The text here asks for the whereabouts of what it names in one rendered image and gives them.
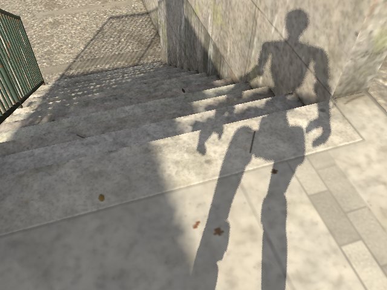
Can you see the stairs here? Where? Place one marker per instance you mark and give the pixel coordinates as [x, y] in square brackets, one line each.
[82, 116]

